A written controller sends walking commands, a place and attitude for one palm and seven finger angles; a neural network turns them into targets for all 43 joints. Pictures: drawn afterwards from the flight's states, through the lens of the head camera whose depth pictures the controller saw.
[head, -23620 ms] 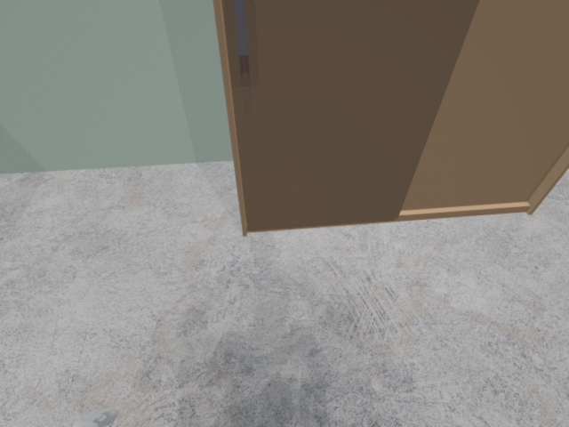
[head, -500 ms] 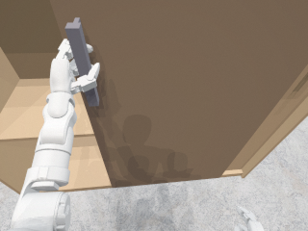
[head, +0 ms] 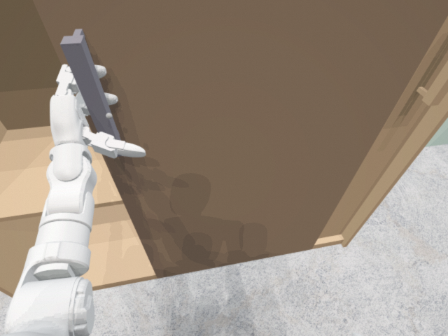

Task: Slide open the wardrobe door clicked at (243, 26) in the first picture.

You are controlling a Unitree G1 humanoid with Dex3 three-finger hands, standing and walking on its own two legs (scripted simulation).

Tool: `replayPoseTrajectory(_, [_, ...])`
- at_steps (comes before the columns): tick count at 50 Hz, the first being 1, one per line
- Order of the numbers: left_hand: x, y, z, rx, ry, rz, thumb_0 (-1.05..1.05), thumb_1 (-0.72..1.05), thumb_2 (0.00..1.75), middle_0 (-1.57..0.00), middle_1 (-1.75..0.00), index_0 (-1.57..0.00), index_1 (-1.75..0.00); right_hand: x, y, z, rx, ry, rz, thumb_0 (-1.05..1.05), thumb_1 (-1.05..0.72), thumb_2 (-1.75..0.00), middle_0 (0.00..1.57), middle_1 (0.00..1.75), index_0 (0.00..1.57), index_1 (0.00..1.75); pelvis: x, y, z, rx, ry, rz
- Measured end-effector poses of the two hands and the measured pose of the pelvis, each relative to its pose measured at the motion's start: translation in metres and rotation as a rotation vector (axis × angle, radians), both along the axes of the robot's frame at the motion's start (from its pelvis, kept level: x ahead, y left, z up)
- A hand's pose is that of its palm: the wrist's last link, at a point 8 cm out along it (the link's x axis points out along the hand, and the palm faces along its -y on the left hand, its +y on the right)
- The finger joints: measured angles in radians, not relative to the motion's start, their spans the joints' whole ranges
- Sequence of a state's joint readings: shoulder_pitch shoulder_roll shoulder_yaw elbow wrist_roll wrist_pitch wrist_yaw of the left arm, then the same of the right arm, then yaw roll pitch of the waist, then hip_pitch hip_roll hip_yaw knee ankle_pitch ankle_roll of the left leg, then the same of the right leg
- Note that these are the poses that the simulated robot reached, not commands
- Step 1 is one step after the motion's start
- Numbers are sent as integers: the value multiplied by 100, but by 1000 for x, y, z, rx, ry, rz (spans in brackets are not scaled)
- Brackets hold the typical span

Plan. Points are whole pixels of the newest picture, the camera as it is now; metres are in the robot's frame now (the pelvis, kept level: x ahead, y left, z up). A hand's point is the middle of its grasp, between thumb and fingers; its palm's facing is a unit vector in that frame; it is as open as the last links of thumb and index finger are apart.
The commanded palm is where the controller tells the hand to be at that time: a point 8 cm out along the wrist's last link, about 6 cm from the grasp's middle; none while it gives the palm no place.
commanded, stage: slip the hand off the handle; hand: left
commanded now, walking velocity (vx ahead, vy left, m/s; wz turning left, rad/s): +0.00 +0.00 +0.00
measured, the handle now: (99, 99) +0.45 +0.25 +0.20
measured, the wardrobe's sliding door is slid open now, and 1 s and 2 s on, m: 0.51 0.50 0.50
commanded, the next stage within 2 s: draw the hand back to the body in 1.44 s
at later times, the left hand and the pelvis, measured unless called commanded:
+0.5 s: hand (102, 114) +0.41 +0.23 +0.20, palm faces +0.26 -0.96 -0.08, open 14.7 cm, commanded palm +0.36 +0.31 +0.19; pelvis +0.03 +0.00 +0.00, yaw -1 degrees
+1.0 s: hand (50, 142) +0.35 +0.29 +0.19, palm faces +0.33 -0.94 -0.07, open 14.7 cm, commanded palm +0.30 +0.33 +0.19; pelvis +0.03 +0.00 +0.00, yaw +0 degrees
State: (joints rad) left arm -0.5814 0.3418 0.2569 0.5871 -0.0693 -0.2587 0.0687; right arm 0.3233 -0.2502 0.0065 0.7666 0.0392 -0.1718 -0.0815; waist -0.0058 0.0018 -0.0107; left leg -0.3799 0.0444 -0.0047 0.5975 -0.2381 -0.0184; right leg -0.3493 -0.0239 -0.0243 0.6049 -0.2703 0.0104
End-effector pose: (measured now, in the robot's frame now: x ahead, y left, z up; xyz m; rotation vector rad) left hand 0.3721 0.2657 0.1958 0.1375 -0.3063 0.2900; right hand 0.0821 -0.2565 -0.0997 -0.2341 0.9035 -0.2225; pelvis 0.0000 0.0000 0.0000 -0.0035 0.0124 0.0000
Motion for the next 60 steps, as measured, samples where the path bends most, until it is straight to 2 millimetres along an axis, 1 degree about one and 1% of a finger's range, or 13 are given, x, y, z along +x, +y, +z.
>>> replayPoseTrajectory(4, [0,0,0,-4,0,5,-1,-54,21,-43,-125,-25,-118,20,2,4,-6,-34,21,1,-90,-90,20,30,21,30,6,1,0,-2,3,6])
replayPoseTrajectory(13, [0,2,2,-6,16,-13,-2,-55,20,-43,-124,-25,-116,80,18,19,15,-157,68,1,-90,-90,20,30,21,30,19,3,3,0,8,2])
replayPoseTrajectory(18, [0,5,3,-17,23,-29,-2,-55,20,-46,-122,-25,-116,99,26,26,27,-192,74,1,-90,-90,20,30,21,30,26,3,4,1,6,-4])
replayPoseTrajectory(21, [0,7,3,-21,28,-35,-2,-56,20,-48,-121,-25,-116,104,28,27,31,-194,69,1,-90,-90,20,30,21,30,29,2,4,1,5,-8])
replayPoseTrajectory(24, [0,9,4,-25,34,-37,-2,-56,20,-50,-120,-25,-115,103,27,26,33,-182,57,1,-90,-90,20,30,21,30,31,2,5,2,3,-12])
replayPoseTrajectory(31, [-3,22,4,-26,57,-9,-2,-55,20,-53,-120,-26,-115,86,18,18,26,-120,15,1,-90,-90,20,30,21,30,33,0,5,4,2,-20])
replayPoseTrajectory(37, [-17,55,-1,-32,79,87,-2,-55,20,-47,-120,-27,-116,67,6,12,12,-69,-15,1,-90,-90,20,30,21,30,31,-3,4,5,7,-25])
replayPoseTrajectory(40, [-31,72,-2,-35,69,129,-2,-55,20,-41,-119,-27,-116,61,1,10,1,-54,-14,1,-90,-90,20,30,21,30,30,-3,4,3,12,-22])
replayPoseTrajectory(43, [-44,81,-3,-28,48,128,-2,-55,20,-35,-118,-26,-116,59,-1,10,-11,-50,-1,1,-90,-90,20,30,21,30,30,-2,3,0,13,-14])
replayPoseTrajectory(46, [-55,80,-4,-18,35,92,-2,-55,20,-31,-116,-26,-116,64,-1,12,-21,-65,16,1,-90,-90,20,30,21,30,29,0,2,-4,9,-6])
replayPoseTrajectory(50, [-62,71,-8,-29,31,36,-2,-56,20,-28,-115,-25,-116,79,7,17,-23,-119,40,1,-90,-90,20,30,21,30,28,4,2,-6,1,1])
replayPoseTrajectory(55, [-75,64,-8,-38,13,31,-2,-56,20,-26,-115,-25,-115,105,25,29,4,-225,83,1,-90,-90,20,30,21,30,30,7,2,-3,-8,-2])
replayPoseTrajectory(60, [-99,63,-4,-25,-2,66,-2,-55,20,-25,-115,-26,-115,130,45,40,42,-311,146,1,-90,-90,20,30,21,30,33,9,2,-4,-22,1])
